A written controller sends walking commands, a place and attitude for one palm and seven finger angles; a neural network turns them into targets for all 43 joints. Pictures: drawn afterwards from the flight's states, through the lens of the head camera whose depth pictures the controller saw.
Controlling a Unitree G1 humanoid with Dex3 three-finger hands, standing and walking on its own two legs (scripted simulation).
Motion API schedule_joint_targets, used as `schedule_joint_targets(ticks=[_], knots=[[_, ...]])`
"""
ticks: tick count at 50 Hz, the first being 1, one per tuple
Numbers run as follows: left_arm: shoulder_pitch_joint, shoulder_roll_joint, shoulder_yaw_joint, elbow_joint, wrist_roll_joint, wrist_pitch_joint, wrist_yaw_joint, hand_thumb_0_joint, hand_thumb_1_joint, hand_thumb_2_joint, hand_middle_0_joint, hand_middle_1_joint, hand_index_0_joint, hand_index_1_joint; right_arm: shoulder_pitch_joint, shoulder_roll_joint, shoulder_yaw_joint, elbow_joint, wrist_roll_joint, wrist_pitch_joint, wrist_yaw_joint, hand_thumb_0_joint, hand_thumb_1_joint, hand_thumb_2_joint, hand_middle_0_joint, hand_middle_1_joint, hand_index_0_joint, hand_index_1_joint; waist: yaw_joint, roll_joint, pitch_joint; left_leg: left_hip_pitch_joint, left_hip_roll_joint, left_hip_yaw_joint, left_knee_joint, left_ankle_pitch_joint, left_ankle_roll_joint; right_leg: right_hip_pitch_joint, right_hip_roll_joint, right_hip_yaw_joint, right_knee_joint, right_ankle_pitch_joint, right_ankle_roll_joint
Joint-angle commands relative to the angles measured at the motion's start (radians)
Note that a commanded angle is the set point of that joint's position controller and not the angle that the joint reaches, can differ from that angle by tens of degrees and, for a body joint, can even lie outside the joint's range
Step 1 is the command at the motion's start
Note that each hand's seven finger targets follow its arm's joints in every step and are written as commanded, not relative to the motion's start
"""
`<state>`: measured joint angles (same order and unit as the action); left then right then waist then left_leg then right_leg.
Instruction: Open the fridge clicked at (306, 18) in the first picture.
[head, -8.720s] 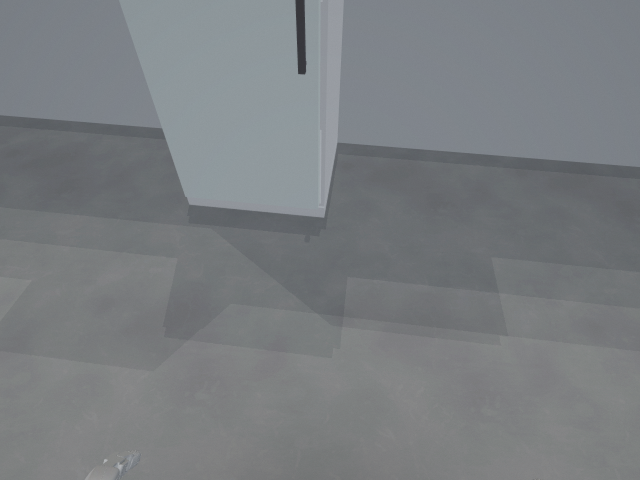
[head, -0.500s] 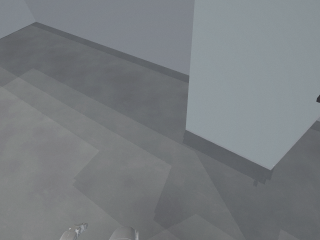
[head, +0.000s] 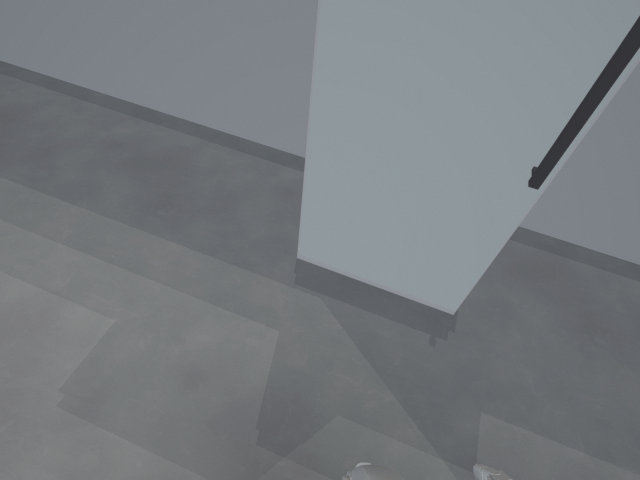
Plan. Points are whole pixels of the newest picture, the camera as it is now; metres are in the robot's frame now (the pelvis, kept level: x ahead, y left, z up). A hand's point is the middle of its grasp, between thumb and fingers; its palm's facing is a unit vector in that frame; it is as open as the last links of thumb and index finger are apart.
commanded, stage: turn to face it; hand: right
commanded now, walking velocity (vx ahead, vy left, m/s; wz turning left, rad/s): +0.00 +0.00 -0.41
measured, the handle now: (587, 99) +0.78 -0.41 +0.14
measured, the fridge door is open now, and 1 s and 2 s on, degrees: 0 0 0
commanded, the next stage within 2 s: take the last steps up to it in 0.24 s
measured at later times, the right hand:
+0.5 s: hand out of the picture -0.06 -0.27 -0.18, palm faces +0.25 +0.94 -0.22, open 7.3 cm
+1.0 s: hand out of the picture -0.01 -0.19 -0.16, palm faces +0.29 +0.94 -0.19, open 7.3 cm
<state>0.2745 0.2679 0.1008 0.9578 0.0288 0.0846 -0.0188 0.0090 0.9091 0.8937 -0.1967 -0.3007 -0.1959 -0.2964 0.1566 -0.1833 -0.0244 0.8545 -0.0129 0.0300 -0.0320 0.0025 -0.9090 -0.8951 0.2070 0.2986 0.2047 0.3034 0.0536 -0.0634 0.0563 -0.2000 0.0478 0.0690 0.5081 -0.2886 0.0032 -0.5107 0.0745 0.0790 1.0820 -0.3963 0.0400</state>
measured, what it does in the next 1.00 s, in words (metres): steps on the spot: right foot, then left foot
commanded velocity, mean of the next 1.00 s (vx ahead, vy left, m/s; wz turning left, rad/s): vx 0.20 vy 0.00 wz -0.14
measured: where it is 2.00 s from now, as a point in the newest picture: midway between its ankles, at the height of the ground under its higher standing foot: (360, 461)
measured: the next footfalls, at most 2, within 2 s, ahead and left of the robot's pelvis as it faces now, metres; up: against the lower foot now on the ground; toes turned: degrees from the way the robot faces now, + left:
right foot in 0.30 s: +0.01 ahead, -0.15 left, +0.00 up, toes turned -12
left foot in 0.82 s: +0.09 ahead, +0.06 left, +0.00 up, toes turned -6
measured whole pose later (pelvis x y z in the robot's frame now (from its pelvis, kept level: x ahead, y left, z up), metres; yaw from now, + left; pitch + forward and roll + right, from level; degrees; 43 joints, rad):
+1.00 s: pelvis +0.04 -0.03 +0.01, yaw -13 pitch -2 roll -1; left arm 0.36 0.19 0.07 1.11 0.03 0.02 -0.01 0.01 0.91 0.89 -0.19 -0.30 -0.19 -0.30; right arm 0.38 -0.12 -0.03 1.08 -0.02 -0.04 -0.02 0.00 -0.92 -0.90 0.20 0.30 0.20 0.30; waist 0.01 -0.02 0.00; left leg -0.10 0.02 0.12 0.38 -0.23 0.03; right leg -0.49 -0.05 -0.03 1.06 -0.25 0.00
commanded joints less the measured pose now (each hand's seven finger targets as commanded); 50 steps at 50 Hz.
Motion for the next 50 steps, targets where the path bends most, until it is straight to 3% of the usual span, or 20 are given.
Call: schedule_joint_targets(ticks=[1,5,9,11,13,14,15,16,19,24,33,38,39,40,41,42,44,46,48,50], knots=[[0.000,0.056,0.012,-0.065,-0.005,-0.021,-0.010,0.000,0.900,0.900,-0.200,-0.300,-0.200,-0.300,-0.018,-0.177,-0.048,-0.065,-0.004,-0.044,-0.010,0.000,-0.900,-0.900,0.200,0.300,0.200,0.300,-0.021,0.259,-0.009,0.030,0.244,-0.091,-0.196,0.278,0.088,-0.071,-0.082,-0.037,0.124,0.045,0.037],[-0.111,0.041,-0.002,-0.086,-0.010,-0.022,-0.007,0.000,0.900,0.900,-0.200,-0.300,-0.200,-0.300,0.095,-0.211,-0.059,-0.020,-0.014,-0.040,-0.007,0.000,-0.900,-0.900,0.200,0.300,0.200,0.300,-0.078,0.254,-0.003,0.069,0.275,-0.078,-0.162,0.400,0.113,-0.017,-0.093,-0.085,-0.054,-0.029,0.045],[-0.149,0.024,-0.022,-0.092,-0.020,-0.039,-0.002,0.000,0.900,0.900,-0.200,-0.300,-0.200,-0.300,0.136,-0.247,-0.071,0.011,-0.023,-0.034,-0.004,0.000,-0.900,-0.900,0.200,0.300,0.200,0.300,-0.103,0.311,-0.049,0.114,0.292,-0.060,-0.088,0.548,0.125,0.096,-0.081,-0.142,-0.292,-0.083,0.029],[-0.113,0.024,-0.026,-0.078,-0.023,-0.049,0.003,0.000,0.900,0.900,-0.200,-0.300,-0.200,-0.300,0.136,-0.259,-0.073,0.023,-0.021,-0.030,-0.003,0.000,-0.900,-0.900,0.200,0.300,0.200,0.300,-0.085,0.312,-0.086,0.122,0.279,-0.038,-0.033,0.597,0.100,0.178,-0.061,-0.166,-0.427,-0.017,0.018],[-0.031,0.062,-0.023,-0.049,-0.020,-0.065,0.006,0.000,0.900,0.900,-0.200,-0.300,-0.200,-0.300,0.104,-0.243,-0.072,0.027,-0.004,-0.023,-0.001,0.000,-0.900,-0.900,0.200,0.300,0.200,0.300,-0.029,0.215,-0.130,0.028,0.242,0.026,0.098,0.472,0.026,0.383,-0.083,-0.153,-0.679,0.235,0.001],[-0.004,0.144,-0.005,-0.047,-0.014,-0.076,0.008,0.000,0.900,0.900,-0.200,-0.300,-0.200,-0.300,0.122,-0.192,-0.062,0.009,0.004,-0.018,0.002,0.000,-0.900,-0.900,0.200,0.300,0.200,0.300,-0.019,-0.004,-0.179,-0.139,0.158,0.079,0.269,0.218,-0.036,0.550,-0.246,0.030,-0.723,0.452,-0.052],[0.032,0.229,0.013,-0.047,-0.013,-0.077,0.016,0.000,0.900,0.900,-0.200,-0.300,-0.200,-0.300,0.104,-0.123,-0.037,-0.017,0.007,-0.012,0.005,0.000,-0.900,-0.900,0.200,0.300,0.200,0.300,0.001,-0.247,-0.174,-0.338,0.064,0.064,0.431,-0.343,-0.090,0.595,-0.466,0.282,-0.719,0.870,-0.179],[0.043,0.229,0.009,-0.034,-0.010,-0.067,0.022,0.000,0.900,0.900,-0.200,-0.300,-0.200,-0.300,0.068,-0.144,-0.037,-0.015,0.001,-0.001,-0.002,0.000,-0.900,-0.900,0.200,0.300,0.200,0.300,0.015,-0.155,-0.166,-0.282,0.075,-0.015,0.523,-0.377,-0.070,0.508,-0.491,0.220,-0.698,0.865,-0.248],[-0.073,0.134,-0.024,-0.048,-0.004,-0.076,0.040,0.000,0.900,0.900,-0.200,-0.300,-0.200,-0.300,0.049,-0.146,-0.042,0.039,-0.003,0.002,0.012,0.000,-0.900,-0.900,0.200,0.300,0.200,0.300,-0.024,-0.151,-0.065,-0.295,0.075,-0.045,0.582,-0.220,-0.063,0.388,-0.361,0.153,-0.756,0.530,-0.205],[-0.023,0.105,-0.029,-0.024,-0.010,-0.101,0.038,0.000,0.900,0.900,-0.200,-0.300,-0.200,-0.300,0.089,-0.127,-0.033,0.091,-0.015,-0.014,0.038,0.000,-0.900,-0.900,0.200,0.300,0.200,0.300,-0.026,-0.070,-0.030,-0.330,0.055,-0.015,0.549,-0.112,-0.067,0.415,-0.313,0.142,-0.860,0.154,-0.200],[0.048,0.084,-0.019,0.023,-0.003,-0.114,0.039,0.000,0.900,0.900,-0.200,-0.300,-0.200,-0.300,0.035,-0.077,-0.026,0.074,-0.014,-0.028,0.046,0.000,-0.900,-0.900,0.200,0.300,0.200,0.300,-0.022,-0.062,0.060,-0.246,0.054,-0.010,0.279,-0.092,-0.053,0.294,-0.332,0.201,-0.941,-0.122,-0.222],[0.030,0.071,-0.024,0.050,-0.004,-0.109,0.037,0.000,0.900,0.900,-0.200,-0.300,-0.200,-0.300,0.177,-0.057,-0.033,0.132,-0.014,-0.046,0.044,0.000,-0.900,-0.900,0.200,0.300,0.200,0.300,-0.091,-0.007,0.027,0.072,-0.006,0.029,0.023,-0.009,-0.041,0.138,-0.280,0.157,-0.825,-0.187,-0.183],[0.026,0.050,-0.026,0.057,-0.007,-0.110,0.035,0.000,0.900,0.900,-0.200,-0.300,-0.200,-0.300,0.243,-0.079,-0.040,0.160,-0.017,-0.056,0.040,0.000,-0.900,-0.900,0.200,0.300,0.200,0.300,-0.121,0.068,0.013,0.191,0.009,-0.002,-0.064,-0.013,-0.034,0.062,-0.221,0.111,-0.710,-0.189,-0.149],[0.036,-0.007,-0.037,0.050,-0.015,-0.114,0.033,0.000,0.900,0.900,-0.200,-0.300,-0.200,-0.300,0.314,-0.136,-0.052,0.178,-0.026,-0.068,0.030,0.000,-0.900,-0.900,0.200,0.300,0.200,0.300,-0.150,0.229,-0.007,0.302,0.156,-0.190,-0.192,-0.220,0.004,-0.074,-0.124,0.000,-0.484,-0.182,-0.101],[-0.012,-0.045,-0.047,0.008,-0.016,-0.115,0.027,0.000,0.900,0.900,-0.200,-0.300,-0.200,-0.300,0.384,-0.208,-0.068,0.188,-0.023,-0.069,0.019,0.000,-0.900,-0.900,0.200,0.300,0.200,0.300,-0.185,0.431,0.042,0.286,0.372,-0.526,-0.378,-0.436,0.101,-0.222,-0.042,-0.112,-0.229,-0.202,-0.066],[-0.061,0.014,-0.030,-0.009,-0.003,-0.110,0.019,0.000,0.900,0.900,-0.200,-0.300,-0.200,-0.300,0.380,-0.204,-0.064,0.180,-0.009,-0.066,0.011,0.000,-0.900,-0.900,0.200,0.300,0.200,0.300,-0.173,0.280,0.087,0.149,0.416,-0.588,-0.453,-0.559,0.149,-0.226,-0.094,-0.053,-0.102,-0.142,-0.069],[-0.005,0.000,-0.018,0.038,0.000,-0.095,0.008,0.000,0.900,0.900,-0.200,-0.300,-0.200,-0.300,0.253,-0.147,-0.055,0.167,-0.004,-0.077,0.007,0.000,-0.900,-0.900,0.200,0.300,0.200,0.300,-0.097,0.254,0.113,0.018,0.353,-0.490,-0.466,-0.540,0.107,-0.168,-0.134,-0.057,0.002,0.006,-0.062],[0.055,-0.030,-0.021,0.080,0.004,-0.088,0.002,0.000,0.900,0.900,-0.200,-0.300,-0.200,-0.300,0.219,-0.077,-0.033,0.165,-0.002,-0.092,0.008,0.000,-0.900,-0.900,0.200,0.300,0.200,0.300,-0.056,0.170,0.103,-0.005,0.265,-0.282,-0.426,-0.271,0.073,-0.115,-0.162,-0.068,0.020,0.141,-0.041],[0.080,-0.059,-0.024,0.096,0.002,-0.086,0.000,0.000,0.900,0.900,-0.200,-0.300,-0.200,-0.300,0.252,-0.059,-0.026,0.186,-0.001,-0.102,0.009,0.000,-0.900,-0.900,0.200,0.300,0.200,0.300,-0.053,0.152,0.080,0.031,0.219,-0.162,-0.398,-0.091,0.066,-0.111,-0.161,-0.092,0.023,0.199,-0.024],[0.063,-0.064,-0.023,0.092,-0.001,-0.085,-0.001,0.000,0.900,0.900,-0.200,-0.300,-0.200,-0.300,0.289,-0.045,-0.020,0.208,-0.002,-0.111,0.007,0.000,-0.900,-0.900,0.200,0.300,0.200,0.300,-0.054,0.157,0.081,0.051,0.213,-0.125,-0.403,-0.010,0.072,-0.133,-0.170,-0.097,0.007,0.242,-0.012]])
